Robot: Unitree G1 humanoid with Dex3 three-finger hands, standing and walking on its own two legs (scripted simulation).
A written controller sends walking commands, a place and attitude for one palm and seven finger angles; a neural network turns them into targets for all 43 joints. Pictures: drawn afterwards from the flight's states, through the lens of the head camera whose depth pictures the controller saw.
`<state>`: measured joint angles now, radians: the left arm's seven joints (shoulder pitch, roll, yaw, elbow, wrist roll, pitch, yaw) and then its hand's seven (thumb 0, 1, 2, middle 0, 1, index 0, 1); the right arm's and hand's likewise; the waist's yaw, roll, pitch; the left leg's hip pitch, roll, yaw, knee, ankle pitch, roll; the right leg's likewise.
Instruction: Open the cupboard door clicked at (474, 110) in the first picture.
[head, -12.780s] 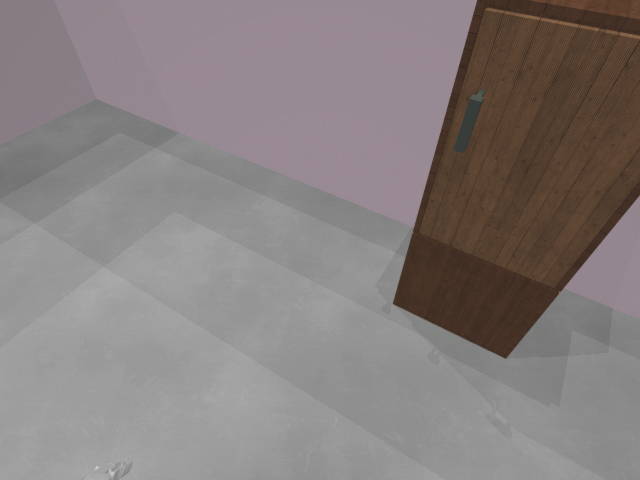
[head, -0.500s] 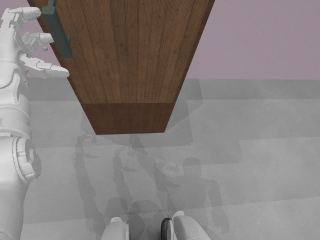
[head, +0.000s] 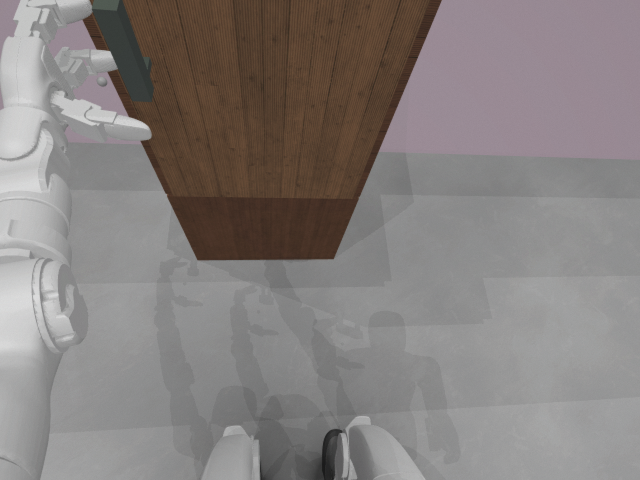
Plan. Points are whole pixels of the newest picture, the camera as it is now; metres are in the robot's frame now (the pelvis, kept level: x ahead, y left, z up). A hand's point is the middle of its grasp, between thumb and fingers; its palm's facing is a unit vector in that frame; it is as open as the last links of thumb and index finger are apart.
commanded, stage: move the hooked fingers beside the handle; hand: left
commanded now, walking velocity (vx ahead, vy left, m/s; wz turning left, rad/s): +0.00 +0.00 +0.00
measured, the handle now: (129, 41) +0.60 +0.19 +0.10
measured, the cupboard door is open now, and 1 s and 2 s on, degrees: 0 0 0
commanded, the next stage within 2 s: none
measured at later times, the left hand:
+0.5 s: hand (94, 77) +0.55 +0.22 +0.10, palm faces +0.03 -1.00 -0.03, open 14.8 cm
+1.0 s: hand (93, 80) +0.54 +0.22 +0.10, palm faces -0.01 -1.00 -0.02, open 14.7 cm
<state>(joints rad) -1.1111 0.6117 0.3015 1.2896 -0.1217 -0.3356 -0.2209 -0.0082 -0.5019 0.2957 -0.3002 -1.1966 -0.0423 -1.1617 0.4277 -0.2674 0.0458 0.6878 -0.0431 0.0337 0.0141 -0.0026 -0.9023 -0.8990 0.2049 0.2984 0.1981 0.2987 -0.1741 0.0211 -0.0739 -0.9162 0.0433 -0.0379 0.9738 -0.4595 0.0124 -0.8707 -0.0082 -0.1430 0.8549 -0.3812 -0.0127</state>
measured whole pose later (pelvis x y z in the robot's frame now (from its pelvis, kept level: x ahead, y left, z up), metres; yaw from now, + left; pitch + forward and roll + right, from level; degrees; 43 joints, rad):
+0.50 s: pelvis +0.00 +0.00 +0.00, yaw +0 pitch +24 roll -4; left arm -1.12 0.66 0.33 1.29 -0.10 -0.32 -0.26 -0.01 -0.50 0.30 -0.30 -1.20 -0.12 -1.21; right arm 0.44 -0.27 0.05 0.68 -0.04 0.03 0.01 0.00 -0.90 -0.90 0.20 0.30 0.20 0.30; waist -0.19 0.02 -0.07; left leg -0.93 0.05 -0.03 0.98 -0.46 0.01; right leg -0.88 0.00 -0.14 0.85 -0.38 -0.01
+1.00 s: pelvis +0.01 +0.00 +0.00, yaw -2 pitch +23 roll -4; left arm -1.01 0.66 0.42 1.24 -0.10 -0.33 -0.33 -0.01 -0.50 0.30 -0.30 -1.20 -0.16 -1.17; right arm 0.43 -0.27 0.05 0.64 -0.02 0.08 0.00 0.00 -0.90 -0.90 0.21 0.30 0.20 0.30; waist -0.19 0.03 -0.08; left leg -0.87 0.06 0.00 0.95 -0.47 0.02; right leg -0.84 0.01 -0.10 0.82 -0.38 0.00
